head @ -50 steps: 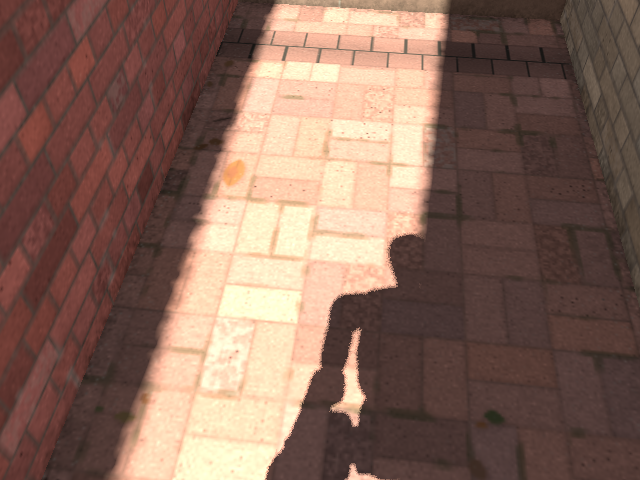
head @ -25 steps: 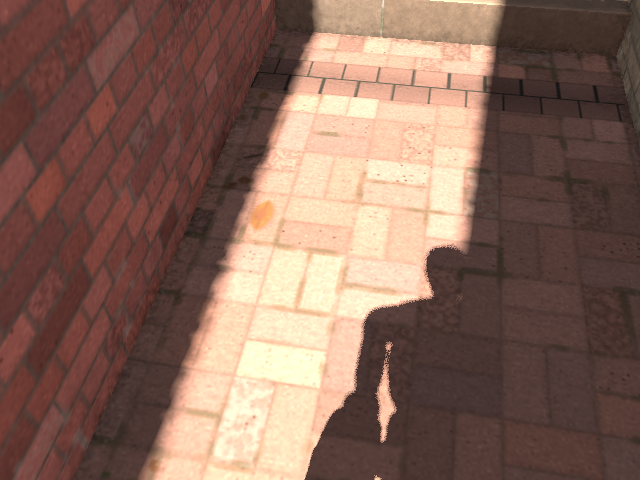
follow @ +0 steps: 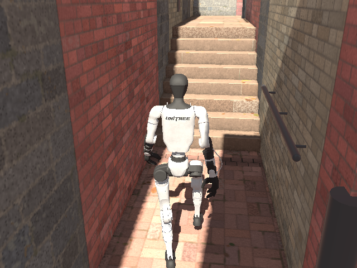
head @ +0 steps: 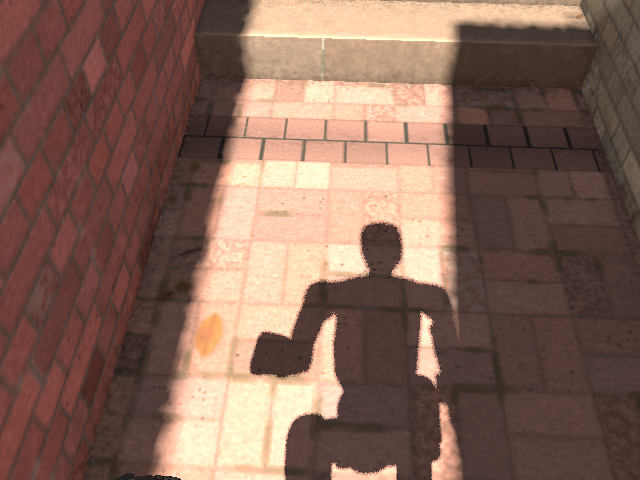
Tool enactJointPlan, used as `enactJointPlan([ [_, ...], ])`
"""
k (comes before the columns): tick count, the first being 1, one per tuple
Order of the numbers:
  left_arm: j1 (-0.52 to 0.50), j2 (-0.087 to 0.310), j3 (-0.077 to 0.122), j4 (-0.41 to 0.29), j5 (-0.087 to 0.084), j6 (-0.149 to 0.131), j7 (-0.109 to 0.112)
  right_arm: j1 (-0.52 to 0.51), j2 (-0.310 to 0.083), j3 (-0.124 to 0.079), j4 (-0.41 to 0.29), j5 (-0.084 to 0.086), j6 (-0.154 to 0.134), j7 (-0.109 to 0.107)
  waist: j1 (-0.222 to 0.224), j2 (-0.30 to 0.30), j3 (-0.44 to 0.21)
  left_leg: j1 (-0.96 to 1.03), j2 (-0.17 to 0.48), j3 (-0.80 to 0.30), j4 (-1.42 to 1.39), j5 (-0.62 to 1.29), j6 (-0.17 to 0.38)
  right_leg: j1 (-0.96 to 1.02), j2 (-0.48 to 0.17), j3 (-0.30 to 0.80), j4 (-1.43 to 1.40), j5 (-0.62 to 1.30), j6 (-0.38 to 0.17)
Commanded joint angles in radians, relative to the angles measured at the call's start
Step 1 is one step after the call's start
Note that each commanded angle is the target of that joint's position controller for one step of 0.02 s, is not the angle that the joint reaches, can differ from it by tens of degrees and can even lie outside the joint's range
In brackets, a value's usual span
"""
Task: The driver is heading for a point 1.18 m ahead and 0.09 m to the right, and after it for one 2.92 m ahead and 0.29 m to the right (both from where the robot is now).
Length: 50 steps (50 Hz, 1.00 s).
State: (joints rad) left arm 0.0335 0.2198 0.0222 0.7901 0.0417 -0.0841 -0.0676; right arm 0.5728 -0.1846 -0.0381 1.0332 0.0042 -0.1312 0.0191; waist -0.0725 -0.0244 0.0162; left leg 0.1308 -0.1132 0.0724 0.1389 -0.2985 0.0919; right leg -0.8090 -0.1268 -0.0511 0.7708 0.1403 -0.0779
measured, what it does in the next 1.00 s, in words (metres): walks ahead: right foot, then left foot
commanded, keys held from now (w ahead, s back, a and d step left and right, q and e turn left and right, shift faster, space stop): w+shift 0.84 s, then w+e+shift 0.12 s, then e+shift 0.04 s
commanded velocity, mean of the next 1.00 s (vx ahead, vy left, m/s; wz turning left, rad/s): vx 0.99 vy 0.00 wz -0.05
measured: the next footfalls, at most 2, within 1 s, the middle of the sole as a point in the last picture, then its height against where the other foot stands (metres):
right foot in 0.14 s outside the picture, level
left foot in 0.60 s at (268, 346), level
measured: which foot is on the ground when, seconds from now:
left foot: down 0.00-0.16, up 0.18-0.58, down 0.60-1.00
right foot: up 0.00-0.12, down 0.14-0.58, up 0.60-1.00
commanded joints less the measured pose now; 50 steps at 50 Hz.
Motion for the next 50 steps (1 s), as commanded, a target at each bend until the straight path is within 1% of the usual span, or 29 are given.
enactJointPlan([
  [1, -0.122, 0.021, -0.008, -0.08, -0.011, -0.003, -0.007, -0.018, -0.124, -0.007, -0.067, 0.006, -0.032, -0.013, 0.046, 0.043, 0.141, -0.184, 0.245, -0.064, -0.158, 0.635, 0.039, 0.217, 0.075, -0.068, -0.155, 0.114, -0.032],
  [4, -0.096, 0.073, 0.007, -0.076, -0.01, 0.003, 0.014, -0.017, -0.185, -0.01, -0.069, -0.018, -0.013, -0.03, 0.088, 0.128, 0.046, 0.02, 0.283, -0.033, 0.04, 1.224, 0.01, 0.322, 0.189, -0.119, -0.187, -0.076, -0.072],
  [5, -0.019, 0.1, 0.016, -0.06, -0.009, 0.004, 0.026, -0.027, -0.207, -0.014, -0.066, -0.033, 0.001, -0.04, 0.136, 0.169, -0.001, 0.055, 0.304, -0.033, 0.19, 1.377, 0.009, 0.396, 0.217, -0.112, -0.186, -0.174, -0.088],
  [7, 0.377, 0.18, 0.058, 0.06, -0.009, 0.004, 0.054, -0.116, -0.227, -0.022, -0.081, -0.058, 0.031, -0.054, 0.328, 0.184, -0.162, -0.062, 0.303, -0.019, 0.701, 1.261, 0.021, 0.772, 0.19, -0.036, -0.281, -0.28, -0.131],
  [8, 0.543, 0.268, 0.088, 0.09, 0.012, 0.007, 0.073, -0.139, -0.147, -0.006, -0.119, -0.06, 0.028, -0.046, 0.355, 0.07, -0.272, -0.32, 0.213, -0.014, 1.092, 0.769, 0.038, 1.023, -0.034, 0.202, -0.213, -0.594, -0.157],
  [9, 0.472, 0.301, 0.105, 0.077, 0.026, 0.005, 0.062, -0.007, -0.02, 0.013, -0.153, 0.022, 0.008, -0.016, 0.179, -0.297, -0.366, -0.767, 0.011, -0.103, 1.452, -0.114, -0.001, 1.276, -0.274, 0.846, -0.409, -0.779, -0.309],
  [10, 0.395, 0.224, 0.1, 0.07, 0.009, 0.004, 0.047, -0.106, -0.117, 0.001, -0.169, 0.022, 0.0, -0.03, 0.186, -0.13, -0.276, -0.871, 0.087, -0.178, 1.469, -0.046, 0.043, 1.205, -0.21, 0.821, -0.493, -0.685, -0.275],
  [12, 0.317, 0.107, 0.075, 0.089, 0.012, -0.021, 0.044, -0.248, -0.101, 0.005, -0.208, 0.007, 0.003, -0.029, 0.131, 0.083, -0.075, -0.842, 0.164, -0.182, 1.34, 0.034, 0.051, 0.905, -0.151, 0.532, -0.526, -0.45, -0.218],
  [14, 0.31, 0.052, 0.047, 0.115, 0.008, -0.045, 0.051, -0.265, -0.05, 0.015, -0.232, -0.03, 0.042, -0.007, 0.051, 0.076, 0.001, -0.762, 0.205, -0.191, 1.237, 0.01, 0.024, 0.686, -0.085, 0.399, -0.575, -0.422, -0.163],
  [16, 0.331, 0.072, 0.045, 0.134, -0.018, -0.072, 0.049, -0.319, -0.034, 0.018, -0.266, -0.047, 0.07, 0.009, 0.026, 0.036, 0.068, -0.786, 0.231, -0.163, 1.128, 0.021, -0.01, 0.597, -0.054, 0.313, -0.641, -0.386, -0.149],
  [18, 0.344, 0.094, 0.042, 0.136, -0.031, -0.088, 0.044, -0.428, -0.069, 0.015, -0.303, -0.046, 0.072, 0.02, 0.039, 0.0, 0.113, -0.788, 0.242, -0.109, 0.956, 0.16, -0.032, 0.545, -0.004, 0.206, -0.709, -0.308, -0.143],
  [20, 0.352, 0.111, 0.04, 0.132, -0.04, -0.093, 0.038, -0.542, -0.058, 0.027, -0.344, -0.042, 0.064, 0.025, 0.06, -0.017, 0.142, -0.705, 0.243, -0.056, 0.696, 0.316, -0.045, 0.494, 0.043, 0.122, -0.727, -0.148, -0.13],
  [21, 0.369, 0.12, 0.039, 0.14, -0.05, -0.098, 0.038, -0.598, -0.064, 0.029, -0.349, -0.024, 0.059, 0.024, 0.086, 0.005, 0.162, -0.625, 0.219, -0.018, 0.579, 0.391, -0.043, 0.483, 0.056, 0.092, -0.752, -0.04, -0.115],
  [23, 0.441, 0.158, 0.042, 0.17, -0.059, -0.102, 0.038, -0.662, -0.073, 0.03, -0.358, -0.015, 0.053, 0.024, 0.124, 0.006, 0.157, -0.583, 0.173, 0.029, 0.456, 0.491, -0.022, 0.602, 0.027, 0.082, -0.791, 0.104, -0.107],
  [25, 0.449, 0.215, 0.049, 0.172, -0.045, -0.1, 0.051, -0.62, -0.139, 0.011, -0.339, -0.024, 0.048, 0.013, 0.114, -0.003, 0.101, -0.575, 0.137, 0.038, 0.398, 0.472, 0.013, 0.794, 0.005, 0.065, -0.682, 0.419, -0.083],
  [27, 0.437, 0.265, 0.061, 0.18, -0.038, -0.082, 0.067, -0.532, -0.181, -0.006, -0.319, -0.043, 0.043, -0.002, 0.057, -0.066, 0.008, -0.49, 0.094, 0.029, 0.393, 0.363, 0.041, 0.909, -0.029, 0.048, -0.502, 0.714, -0.072],
  [29, 0.4, 0.26, 0.059, 0.183, -0.018, -0.058, 0.077, -0.197, -0.241, -0.041, -0.217, -0.044, 0.044, -0.037, -0.103, -0.087, -0.15, -0.185, 0.074, 0.026, 0.404, 0.21, 0.063, 0.844, -0.013, 0.045, -0.088, 0.69, -0.075],
  [30, 0.391, 0.19, 0.044, 0.164, -0.014, -0.054, 0.077, 0.005, -0.336, -0.071, -0.194, -0.077, 0.051, -0.058, -0.171, -0.012, -0.267, 0.045, 0.265, -0.183, 0.428, -0.104, 0.114, 0.637, 0.058, 0.023, 0.339, 0.399, -0.065],
  [31, 0.618, 0.02, 0.007, 0.155, -0.076, -0.06, 0.053, -0.012, -0.398, -0.09, -0.188, -0.115, 0.035, -0.038, -0.003, 0.303, -0.422, 0.316, 0.573, -0.836, 0.24, -0.477, 0.285, 0.239, 0.237, 0.137, 0.729, -0.641, -0.038],
  [32, 0.438, 0.141, 0.024, 0.137, -0.054, -0.072, 0.064, -0.064, -0.293, -0.08, -0.186, -0.069, 0.039, -0.016, -0.062, 0.118, -0.281, 0.213, 0.49, -0.908, 0.093, -0.602, 0.223, 0.091, 0.185, 0.189, 0.713, -0.555, -0.066],
  [33, 0.313, 0.151, 0.025, 0.09, -0.052, -0.076, 0.061, -0.182, -0.272, -0.075, -0.193, -0.053, 0.031, -0.013, -0.02, 0.12, -0.116, 0.051, 0.447, -0.69, 0.085, -0.371, 0.187, 0.06, 0.124, 0.169, 0.609, -0.408, -0.06],
  [34, 0.266, 0.128, 0.015, 0.07, -0.034, -0.076, 0.055, -0.226, -0.228, -0.067, -0.188, -0.052, 0.028, -0.016, 0.002, 0.074, -0.067, -0.048, 0.401, -0.578, 0.074, -0.2, 0.168, 0.092, 0.096, 0.172, 0.534, -0.356, -0.061],
  [35, 0.249, 0.13, 0.017, 0.069, -0.012, -0.064, 0.049, -0.225, -0.21, -0.063, -0.183, -0.056, 0.023, -0.024, 0.017, 0.068, -0.057, -0.105, 0.373, -0.493, 0.064, -0.105, 0.155, 0.125, 0.075, 0.168, 0.489, -0.335, -0.049],
  [36, 0.225, 0.119, 0.012, 0.046, -0.008, -0.052, 0.039, -0.202, -0.198, -0.057, -0.162, -0.058, 0.02, -0.034, 0.035, 0.055, -0.027, -0.153, 0.361, -0.473, 0.043, -0.083, 0.15, 0.123, 0.067, 0.148, 0.471, -0.345, -0.029],
  [39, 0.096, 0.07, 0.0, -0.008, 0.003, -0.02, 0.016, -0.135, -0.185, -0.05, -0.126, -0.009, -0.007, -0.04, 0.058, 0.048, 0.064, -0.179, 0.33, -0.35, -0.038, 0.0, 0.112, 0.003, 0.018, 0.103, 0.322, -0.314, 0.013],
  [41, 0.008, 0.079, 0.002, -0.053, 0.007, -0.009, 0.0, -0.104, -0.206, -0.05, -0.127, -0.004, -0.018, -0.044, 0.049, 0.085, 0.116, -0.256, 0.284, -0.244, -0.09, 0.123, 0.086, 0.017, 0.014, 0.054, 0.194, -0.205, 0.037],
  [45, -0.089, 0.046, -0.007, -0.096, -0.019, -0.004, -0.026, -0.099, -0.224, -0.044, -0.137, 0.009, -0.041, -0.033, 0.052, 0.095, 0.127, -0.368, 0.25, -0.031, -0.22, 0.347, 0.026, 0.285, 0.071, -0.029, -0.037, 0.107, -0.01],
  [47, -0.133, 0.052, -0.001, -0.114, -0.011, 0.006, -0.022, -0.079, -0.223, -0.036, -0.13, 0.012, -0.043, -0.039, 0.048, 0.092, 0.146, -0.266, 0.28, 0.041, -0.24, 0.491, 0.002, 0.282, 0.104, -0.042, -0.064, 0.112, -0.048],
  [50, -0.132, 0.067, -0.005, -0.115, 0.011, 0.009, -0.003, -0.035, -0.25, -0.028, -0.13, -0.003, -0.009, -0.055, 0.065, 0.129, 0.088, -0.025, 0.307, 0.12, 0.026, 1.195, -0.048, 0.273, 0.243, -0.143, -0.098, -0.078, -0.092],
])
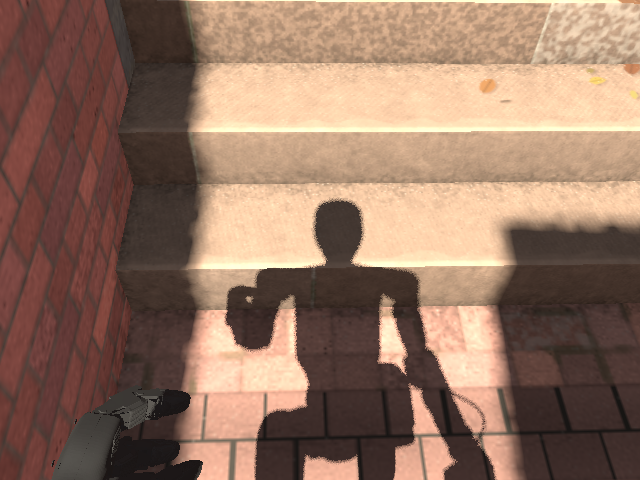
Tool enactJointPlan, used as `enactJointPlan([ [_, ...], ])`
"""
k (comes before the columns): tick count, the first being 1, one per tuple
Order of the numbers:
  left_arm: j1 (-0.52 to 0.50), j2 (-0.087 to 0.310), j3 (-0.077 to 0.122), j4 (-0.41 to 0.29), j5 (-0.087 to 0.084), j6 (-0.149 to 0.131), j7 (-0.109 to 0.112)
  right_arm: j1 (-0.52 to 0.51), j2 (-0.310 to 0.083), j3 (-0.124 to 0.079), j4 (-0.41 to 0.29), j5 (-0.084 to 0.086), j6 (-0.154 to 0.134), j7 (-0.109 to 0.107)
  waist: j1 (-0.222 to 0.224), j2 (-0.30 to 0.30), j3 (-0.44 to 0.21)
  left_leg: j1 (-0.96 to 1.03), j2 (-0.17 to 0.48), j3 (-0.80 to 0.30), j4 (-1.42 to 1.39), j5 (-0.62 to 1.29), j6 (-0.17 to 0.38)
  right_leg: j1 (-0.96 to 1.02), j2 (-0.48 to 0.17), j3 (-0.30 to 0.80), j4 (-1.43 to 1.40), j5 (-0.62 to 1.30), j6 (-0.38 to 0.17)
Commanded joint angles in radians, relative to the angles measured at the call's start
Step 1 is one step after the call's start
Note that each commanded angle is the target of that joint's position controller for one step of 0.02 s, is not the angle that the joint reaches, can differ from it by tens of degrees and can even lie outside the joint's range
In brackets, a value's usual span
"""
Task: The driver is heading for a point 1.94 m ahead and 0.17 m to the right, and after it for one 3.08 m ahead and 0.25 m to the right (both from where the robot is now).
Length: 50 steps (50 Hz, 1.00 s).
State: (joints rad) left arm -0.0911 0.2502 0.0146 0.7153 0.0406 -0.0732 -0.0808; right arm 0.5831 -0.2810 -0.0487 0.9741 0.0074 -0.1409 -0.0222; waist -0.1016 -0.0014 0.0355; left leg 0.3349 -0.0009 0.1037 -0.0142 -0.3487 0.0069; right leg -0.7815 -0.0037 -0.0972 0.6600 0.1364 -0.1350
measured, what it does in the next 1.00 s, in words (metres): walks ahead: right foot, then left foot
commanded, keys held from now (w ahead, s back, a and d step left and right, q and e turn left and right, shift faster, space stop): e+shift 0.38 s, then q+shift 0.62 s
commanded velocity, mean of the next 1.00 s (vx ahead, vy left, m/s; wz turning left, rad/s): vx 0.20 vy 0.00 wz -0.08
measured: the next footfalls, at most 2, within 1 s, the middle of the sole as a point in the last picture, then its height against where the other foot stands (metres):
right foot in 0.08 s outside the picture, level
left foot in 0.50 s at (321, 419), level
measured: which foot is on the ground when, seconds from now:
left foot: down 0.00-0.08, up 0.10-0.48, down 0.50-0.88, up 0.90-1.00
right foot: up 0.00-0.06, down 0.08-0.50, up 0.52-0.84, down 0.86-1.00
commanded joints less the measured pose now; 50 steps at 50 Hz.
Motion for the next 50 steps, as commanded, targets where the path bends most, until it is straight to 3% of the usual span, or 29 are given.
enactJointPlan([
  [1, 0.108, 0.064, 0.013, -0.013, 0.023, -0.006, 0.01, -0.064, -0.185, -0.019, -0.071, -0.024, 0.021, -0.023, 0.155, 0.155, -0.008, -0.19, 0.204, 0.099, 0.396, 1.43, 0.027, 0.34, 0.166, -0.086, -0.025, -0.16, -0.05],
  [2, 0.286, 0.097, 0.027, 0.037, 0.025, -0.015, 0.019, -0.086, -0.217, -0.031, -0.086, -0.019, 0.04, -0.023, 0.223, 0.176, -0.105, -0.226, 0.213, 0.089, 0.653, 1.487, 0.022, 0.529, 0.2, -0.08, -0.065, -0.181, -0.063],
  [3, 0.497, 0.141, 0.05, 0.114, 0.023, -0.019, 0.028, -0.139, -0.22, -0.029, -0.101, -0.006, 0.044, -0.033, 0.327, 0.184, -0.167, -0.299, 0.194, 0.099, 0.956, 1.376, 0.016, 0.733, 0.136, 0.015, -0.23, -0.038, -0.09],
  [4, 0.525, 0.212, 0.083, 0.129, 0.005, -0.007, 0.046, -0.168, -0.136, -0.018, -0.158, -0.013, 0.025, -0.027, 0.266, -0.024, -0.227, -0.635, 0.028, 0.063, 1.346, 0.319, -0.016, 1.034, -0.031, 0.263, -0.133, 0.36, -0.089],
  [5, 0.511, 0.328, 0.11, 0.085, 0.035, -0.003, 0.05, -0.011, -0.06, 0.008, -0.223, 0.055, 0.02, -0.021, 0.141, -0.213, -0.493, -1.031, -0.067, -0.097, 1.783, -0.278, -0.05, 1.451, -0.367, 0.731, -0.013, 1.196, -0.339],
  [6, 0.512, 0.32, 0.129, 0.066, -0.004, 0.011, 0.061, -0.074, -0.113, 0.009, -0.241, 0.034, 0.027, -0.033, 0.188, 0.005, -0.642, -1.058, -0.022, -0.218, 1.826, -0.122, -0.028, 1.464, -0.347, 0.755, -0.108, 1.012, -0.377],
  [7, 0.44, 0.274, 0.125, 0.055, -0.03, 0.018, 0.075, -0.127, -0.122, 0.014, -0.258, 0.018, 0.026, -0.033, 0.152, 0.062, -0.497, -1.047, 0.021, -0.222, 1.736, -0.07, -0.017, 1.25, -0.288, 0.696, -0.185, 0.685, -0.343],
  [9, 0.369, 0.157, 0.086, 0.059, -0.038, 0.021, 0.078, -0.24, -0.1, 0.014, -0.253, -0.028, 0.049, -0.028, 0.095, 0.16, -0.181, -1.028, 0.074, -0.197, 1.506, -0.091, -0.022, 0.889, -0.169, 0.559, -0.285, 0.506, -0.234],
  [11, 0.416, 0.142, 0.071, 0.084, -0.056, 0.016, 0.068, -0.273, -0.093, 0.015, -0.261, -0.056, 0.099, -0.022, 0.081, 0.113, -0.082, -0.958, 0.089, -0.176, 1.322, -0.082, -0.028, 0.681, -0.102, 0.463, -0.319, 0.616, -0.15],
  [16, 0.424, 0.219, 0.096, 0.08, -0.031, 0.024, 0.068, -0.435, -0.068, 0.023, -0.326, -0.039, 0.101, -0.01, 0.114, 0.014, -0.117, -0.834, -0.029, -0.083, 0.91, 0.219, -0.022, 0.523, 0.056, 0.365, -0.255, 0.734, 0.024],
  [19, 0.451, 0.212, 0.101, 0.078, -0.047, 0.061, 0.085, -0.522, -0.067, 0.026, -0.329, -0.029, 0.104, -0.007, 0.164, -0.114, -0.146, -0.688, -0.101, -0.055, 0.687, 0.369, -0.012, 0.486, 0.124, 0.384, -0.202, 0.563, 0.126],
  [22, 0.494, 0.159, 0.086, 0.098, -0.036, 0.066, 0.109, -0.502, -0.08, 0.034, -0.279, -0.036, 0.086, -0.013, 0.188, -0.135, -0.113, -0.628, -0.095, -0.067, 0.551, 0.516, -0.013, 0.559, 0.09, 0.4, -0.143, 0.35, 0.126],
  [24, 0.44, 0.141, 0.073, 0.099, -0.023, 0.062, 0.122, -0.322, -0.083, 0.043, -0.186, -0.037, 0.06, -0.022, 0.097, -0.152, -0.104, -0.553, -0.026, -0.123, 0.43, 0.617, 0.046, 0.603, 0.049, 0.378, 0.024, 0.348, 0.139],
  [25, 0.446, 0.134, 0.064, 0.095, -0.023, 0.051, 0.124, -0.223, -0.107, 0.041, -0.134, -0.042, 0.038, -0.021, 0.06, -0.087, -0.133, -0.404, 0.072, -0.199, 0.402, 0.955, 0.096, 0.552, 0.082, 0.324, 0.189, 0.174, 0.148],
  [26, 0.616, 0.086, 0.054, 0.11, -0.036, 0.05, 0.126, -0.207, -0.128, 0.038, -0.138, -0.034, 0.041, -0.013, 0.108, 0.162, -0.276, -0.178, 0.385, -0.503, 0.537, 1.479, 0.322, 0.401, 0.184, 0.258, 0.505, -0.692, 0.189],
  [27, 0.663, 0.147, 0.052, 0.166, 0.0, 0.07, 0.125, -0.231, -0.058, 0.043, -0.135, -0.007, 0.054, -0.009, 0.131, 0.079, -0.386, -0.229, 0.458, -0.661, 0.514, 1.282, 0.41, 0.419, 0.139, 0.246, 0.588, -0.812, 0.16],
  [28, 0.546, 0.182, 0.052, 0.145, 0.028, 0.084, 0.121, -0.293, -0.085, 0.031, -0.155, -0.001, 0.063, -0.005, 0.123, 0.053, -0.271, -0.343, 0.377, -0.67, 0.431, 1.042, 0.398, 0.357, 0.124, 0.206, 0.639, -0.741, 0.142],
  [29, 0.479, 0.191, 0.05, 0.126, 0.031, 0.086, 0.111, -0.333, -0.116, 0.014, -0.162, -0.007, 0.081, 0.006, 0.125, 0.046, -0.213, -0.417, 0.309, -0.645, 0.378, 0.765, 0.356, 0.322, 0.109, 0.203, 0.638, -0.688, 0.121],
  [32, 0.401, 0.16, 0.031, 0.106, 0.002, 0.11, 0.108, -0.378, -0.144, -0.01, -0.147, -0.027, 0.115, 0.019, 0.156, 0.055, -0.096, -0.597, 0.15, -0.563, 0.266, 0.353, 0.226, 0.375, 0.098, 0.183, 0.431, -0.624, 0.108],
  [35, 0.373, 0.12, 0.018, 0.1, -0.028, 0.12, 0.129, -0.367, -0.146, -0.031, -0.137, -0.025, 0.124, 0.032, 0.149, 0.122, -0.073, -0.611, 0.089, -0.568, 0.22, 0.173, 0.162, 0.422, 0.129, 0.161, 0.238, -0.63, 0.116],
  [36, 0.315, 0.108, 0.032, 0.079, -0.076, 0.104, 0.152, -0.416, -0.163, -0.046, -0.197, 0.007, 0.124, 0.006, 0.121, 0.154, -0.1, -0.577, 0.086, -0.622, 0.176, -0.092, 0.14, 0.427, 0.114, 0.225, 0.163, -0.607, 0.155],
  [37, 0.285, 0.116, 0.034, 0.07, -0.084, 0.097, 0.161, -0.426, -0.177, -0.056, -0.196, 0.017, 0.129, -0.009, 0.117, 0.184, -0.085, -0.591, 0.083, -0.646, 0.154, -0.19, 0.121, 0.447, 0.117, 0.228, 0.103, -0.587, 0.163],
  [42, 0.419, 0.133, 0.045, 0.107, -0.063, 0.081, 0.14, -0.446, -0.208, -0.095, -0.228, 0.031, 0.152, -0.03, 0.169, 0.28, -0.079, -0.772, -0.006, -0.642, 0.06, -0.165, 0.002, 0.789, 0.162, 0.169, -0.201, -0.459, 0.139],
  [43, 0.473, 0.153, 0.059, 0.126, -0.057, 0.078, 0.133, -0.464, -0.192, -0.09, -0.248, 0.042, 0.149, -0.024, 0.197, 0.26, -0.073, -0.82, -0.046, -0.596, 0.093, -0.137, -0.049, 0.889, 0.124, 0.163, -0.331, -0.428, 0.115],
  [44, 0.469, 0.182, 0.072, 0.122, -0.064, 0.08, 0.134, -0.418, -0.148, -0.083, -0.243, 0.058, 0.146, -0.016, 0.179, 0.108, -0.087, -0.875, -0.101, -0.519, 0.282, -0.167, -0.077, 0.963, 0.01, 0.236, -0.423, -0.428, 0.085],
  [45, 0.339, 0.25, 0.09, 0.082, -0.038, 0.075, 0.131, -0.389, -0.083, -0.075, -0.254, 0.06, 0.141, -0.019, 0.11, -0.269, -0.096, -0.962, -0.191, -0.314, 0.644, -0.157, -0.039, 0.823, -0.273, 0.567, -0.498, -0.586, -0.027],
  [46, 0.176, 0.207, 0.074, 0.021, 0.004, 0.067, 0.135, -0.374, -0.165, -0.101, -0.256, 0.03, 0.128, -0.018, 0.054, -0.271, -0.024, -1.009, -0.086, -0.287, 0.855, -0.157, -0.059, 0.644, -0.362, 0.594, -0.546, -0.531, -0.069],
  [47, 0.092, 0.156, 0.064, -0.016, -0.007, 0.059, 0.147, -0.333, -0.211, -0.116, -0.24, 0.017, 0.136, -0.017, 0.02, -0.201, -0.009, -0.974, -0.064, -0.247, 1.016, -0.098, -0.063, 0.592, -0.331, 0.487, -0.514, -0.456, -0.051],
  [50, 0.056, 0.119, 0.048, -0.048, -0.033, 0.053, 0.174, -0.248, -0.147, -0.099, -0.233, -0.022, 0.16, -0.008, 0.015, -0.094, -0.008, -0.968, -0.035, -0.188, 1.314, 0.022, -0.083, 0.561, -0.203, 0.234, -0.432, -0.28, -0.003],
])
Velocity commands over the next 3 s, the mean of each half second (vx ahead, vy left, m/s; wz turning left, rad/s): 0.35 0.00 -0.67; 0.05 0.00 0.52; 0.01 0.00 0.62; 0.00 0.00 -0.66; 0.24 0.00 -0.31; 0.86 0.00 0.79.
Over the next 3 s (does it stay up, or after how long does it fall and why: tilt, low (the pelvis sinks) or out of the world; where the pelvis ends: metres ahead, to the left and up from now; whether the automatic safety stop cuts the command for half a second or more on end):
stays up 0.76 -0.14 0.01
